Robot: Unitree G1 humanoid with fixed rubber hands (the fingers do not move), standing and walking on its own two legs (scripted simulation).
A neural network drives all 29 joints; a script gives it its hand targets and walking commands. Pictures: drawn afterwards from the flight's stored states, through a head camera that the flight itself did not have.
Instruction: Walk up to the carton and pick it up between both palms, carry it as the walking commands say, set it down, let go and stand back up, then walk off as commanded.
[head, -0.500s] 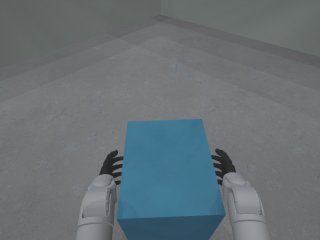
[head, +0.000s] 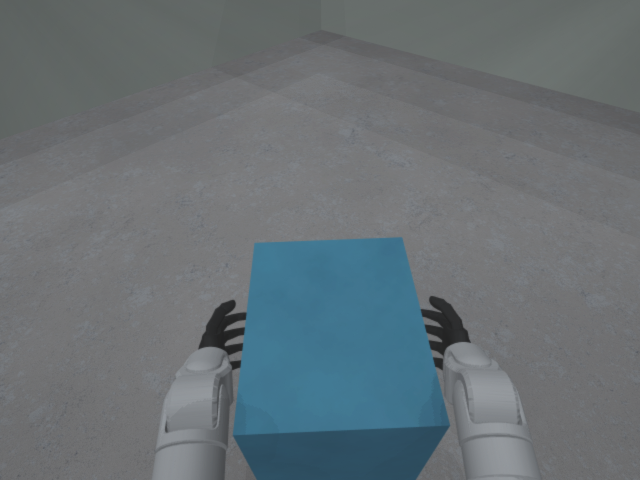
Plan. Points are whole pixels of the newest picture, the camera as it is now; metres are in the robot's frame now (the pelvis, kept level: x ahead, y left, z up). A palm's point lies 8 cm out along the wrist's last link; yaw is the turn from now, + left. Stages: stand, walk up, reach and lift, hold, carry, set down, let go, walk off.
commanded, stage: hold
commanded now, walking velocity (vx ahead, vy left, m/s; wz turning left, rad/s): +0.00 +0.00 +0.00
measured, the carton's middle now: (333, 361) +0.30 +0.01 -0.04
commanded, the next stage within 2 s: carry in 0.20 s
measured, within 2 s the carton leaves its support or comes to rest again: neither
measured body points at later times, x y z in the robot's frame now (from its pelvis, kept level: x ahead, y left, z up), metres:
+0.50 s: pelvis +0.01 +0.02 -0.03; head -0.05 +0.01 +0.42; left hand +0.28 +0.17 +0.05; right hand +0.28 -0.14 +0.05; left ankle +0.02 +0.14 -0.74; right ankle +0.00 -0.14 -0.74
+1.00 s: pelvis +0.01 +0.08 -0.03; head -0.03 +0.10 +0.42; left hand +0.28 +0.16 +0.05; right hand +0.20 -0.13 +0.06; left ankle +0.07 +0.19 -0.74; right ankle -0.02 -0.02 -0.71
